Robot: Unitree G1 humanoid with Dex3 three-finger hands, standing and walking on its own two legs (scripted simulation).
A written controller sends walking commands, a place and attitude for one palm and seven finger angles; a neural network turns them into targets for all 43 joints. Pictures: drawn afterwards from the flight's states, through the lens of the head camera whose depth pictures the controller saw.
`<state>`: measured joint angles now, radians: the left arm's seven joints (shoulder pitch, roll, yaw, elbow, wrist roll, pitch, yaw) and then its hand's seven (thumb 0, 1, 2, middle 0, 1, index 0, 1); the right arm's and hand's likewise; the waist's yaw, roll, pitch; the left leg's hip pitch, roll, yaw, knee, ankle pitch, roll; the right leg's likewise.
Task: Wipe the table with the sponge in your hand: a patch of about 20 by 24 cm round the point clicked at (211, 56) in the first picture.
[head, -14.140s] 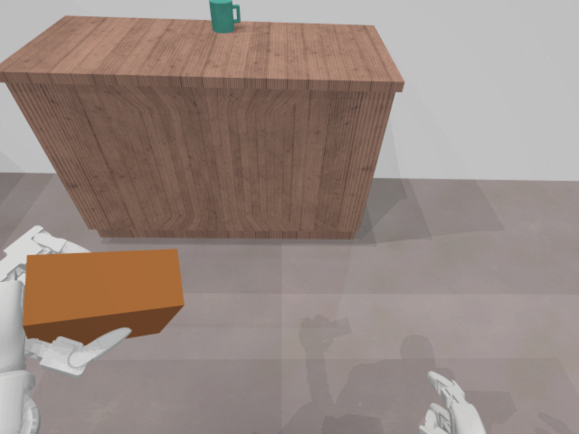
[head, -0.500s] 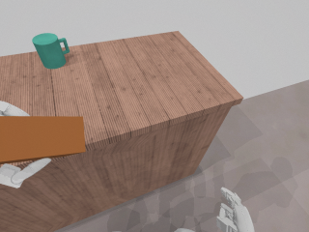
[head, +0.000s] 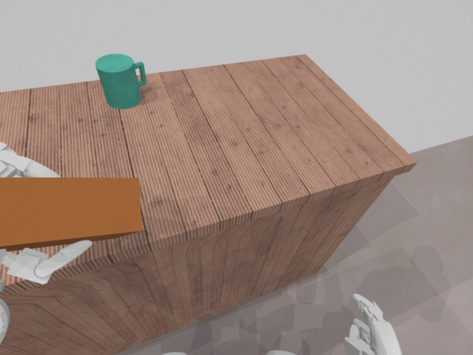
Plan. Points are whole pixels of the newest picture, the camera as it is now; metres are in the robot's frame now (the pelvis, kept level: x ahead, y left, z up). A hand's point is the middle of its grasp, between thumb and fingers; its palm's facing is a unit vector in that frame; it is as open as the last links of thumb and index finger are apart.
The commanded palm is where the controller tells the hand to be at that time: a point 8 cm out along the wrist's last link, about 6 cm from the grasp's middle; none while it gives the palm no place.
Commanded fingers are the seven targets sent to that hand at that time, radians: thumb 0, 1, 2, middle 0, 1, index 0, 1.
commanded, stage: shuffle to correct the standing spot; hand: left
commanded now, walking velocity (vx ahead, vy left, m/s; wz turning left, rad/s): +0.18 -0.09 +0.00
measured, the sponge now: (88, 214) +0.25 +0.21 +0.16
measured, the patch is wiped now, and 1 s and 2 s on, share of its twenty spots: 0.00 0.00 0.00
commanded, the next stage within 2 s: come to a stop and stand still in 0.28 s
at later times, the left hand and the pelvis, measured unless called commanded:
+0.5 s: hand (81, 195) +0.26 +0.22 +0.18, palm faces +0.40 -0.86 -0.32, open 10.3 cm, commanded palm +0.20 +0.26 +0.19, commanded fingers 0.00 0.10 1.30 -1.20 -1.60 -1.20 -1.60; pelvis +0.04 -0.02 +0.01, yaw +0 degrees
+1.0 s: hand (61, 178) +0.28 +0.24 +0.19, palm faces +0.39 -0.82 -0.41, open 10.3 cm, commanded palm +0.21 +0.28 +0.19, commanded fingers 0.00 0.10 1.30 -1.20 -1.60 -1.20 -1.60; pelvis +0.05 -0.01 +0.01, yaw +1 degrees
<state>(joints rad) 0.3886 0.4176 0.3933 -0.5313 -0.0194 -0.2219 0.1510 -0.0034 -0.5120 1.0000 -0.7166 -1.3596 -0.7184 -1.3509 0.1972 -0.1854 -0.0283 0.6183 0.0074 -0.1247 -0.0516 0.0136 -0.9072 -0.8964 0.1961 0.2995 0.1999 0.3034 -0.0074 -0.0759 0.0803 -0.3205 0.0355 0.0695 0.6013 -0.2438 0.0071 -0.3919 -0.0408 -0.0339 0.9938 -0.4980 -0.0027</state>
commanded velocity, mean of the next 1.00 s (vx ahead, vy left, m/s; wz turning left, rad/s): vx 0.04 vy -0.03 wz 0.00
